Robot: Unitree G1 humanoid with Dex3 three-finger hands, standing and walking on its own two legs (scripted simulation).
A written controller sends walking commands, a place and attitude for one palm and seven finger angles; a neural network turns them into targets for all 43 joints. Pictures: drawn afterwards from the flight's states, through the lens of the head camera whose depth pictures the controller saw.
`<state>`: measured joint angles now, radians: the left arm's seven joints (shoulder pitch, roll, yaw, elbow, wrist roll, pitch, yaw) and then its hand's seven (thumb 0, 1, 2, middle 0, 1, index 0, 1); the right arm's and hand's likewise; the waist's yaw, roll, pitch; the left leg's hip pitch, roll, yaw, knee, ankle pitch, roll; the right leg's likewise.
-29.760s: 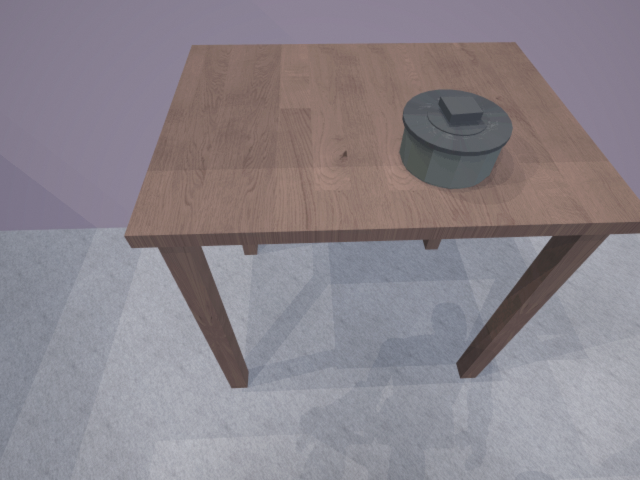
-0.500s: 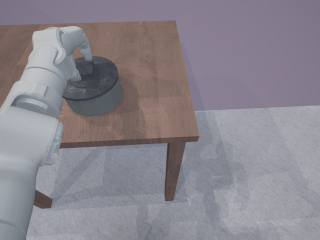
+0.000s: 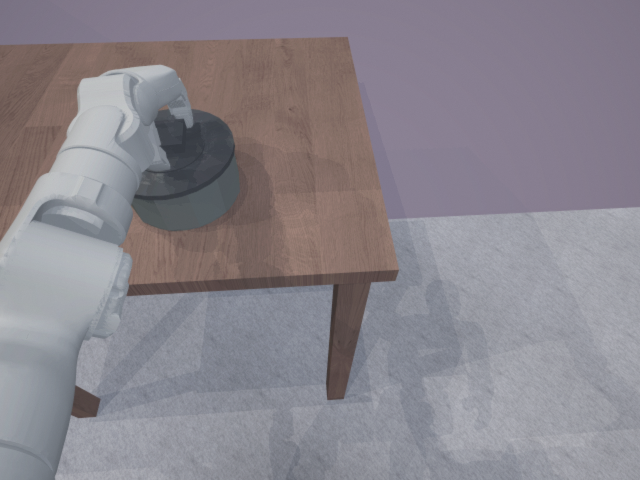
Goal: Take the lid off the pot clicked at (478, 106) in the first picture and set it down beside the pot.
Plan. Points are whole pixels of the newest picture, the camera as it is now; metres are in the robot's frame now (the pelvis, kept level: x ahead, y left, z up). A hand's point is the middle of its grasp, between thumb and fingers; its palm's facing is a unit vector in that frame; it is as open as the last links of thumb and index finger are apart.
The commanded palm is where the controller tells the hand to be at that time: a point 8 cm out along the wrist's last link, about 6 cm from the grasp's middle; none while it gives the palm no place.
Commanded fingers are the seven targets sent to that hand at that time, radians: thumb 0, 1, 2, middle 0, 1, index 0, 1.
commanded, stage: lower the open fingers around the knob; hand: left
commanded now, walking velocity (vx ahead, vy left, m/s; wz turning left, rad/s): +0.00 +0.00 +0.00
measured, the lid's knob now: (164, 137) +0.53 +0.17 +0.13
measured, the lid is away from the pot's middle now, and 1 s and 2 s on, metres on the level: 0.00 0.00 0.00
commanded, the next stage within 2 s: close the fingers and squeeze the knob in 0.20 s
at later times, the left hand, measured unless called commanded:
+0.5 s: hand (157, 139) +0.50 +0.16 +0.15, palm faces -0.40 -0.06 -0.91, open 10.4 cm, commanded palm +0.50 +0.16 +0.20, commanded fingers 0.00 0.02 0.93 -0.48 -0.94 -0.48 -0.94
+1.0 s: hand (160, 135) +0.51 +0.16 +0.15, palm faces -0.41 -0.05 -0.91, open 9.3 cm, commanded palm +0.51 +0.16 +0.20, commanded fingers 0.00 0.22 0.89 -0.57 -1.03 -0.58 -1.04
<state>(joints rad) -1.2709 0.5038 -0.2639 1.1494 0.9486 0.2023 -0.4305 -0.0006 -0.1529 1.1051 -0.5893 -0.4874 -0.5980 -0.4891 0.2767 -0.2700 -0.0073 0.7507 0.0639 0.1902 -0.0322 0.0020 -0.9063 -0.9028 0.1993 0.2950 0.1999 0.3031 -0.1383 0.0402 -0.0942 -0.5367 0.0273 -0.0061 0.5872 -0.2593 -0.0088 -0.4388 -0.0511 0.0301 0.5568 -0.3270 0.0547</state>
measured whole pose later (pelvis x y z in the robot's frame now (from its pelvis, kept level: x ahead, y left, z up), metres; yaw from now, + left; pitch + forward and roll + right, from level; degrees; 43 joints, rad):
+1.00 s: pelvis +0.01 +0.00 +0.00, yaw +0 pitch +13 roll +0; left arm -1.28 0.51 -0.28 1.14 0.94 0.21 -0.45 0.01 0.07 0.86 -0.45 -0.95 -0.48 -0.99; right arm 0.27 -0.27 -0.01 0.75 0.06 0.20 -0.03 0.00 -0.91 -0.90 0.20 0.29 0.20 0.30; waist -0.14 0.04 -0.10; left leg -0.56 0.03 -0.01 0.61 -0.28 -0.01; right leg -0.46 -0.05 0.03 0.58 -0.34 0.05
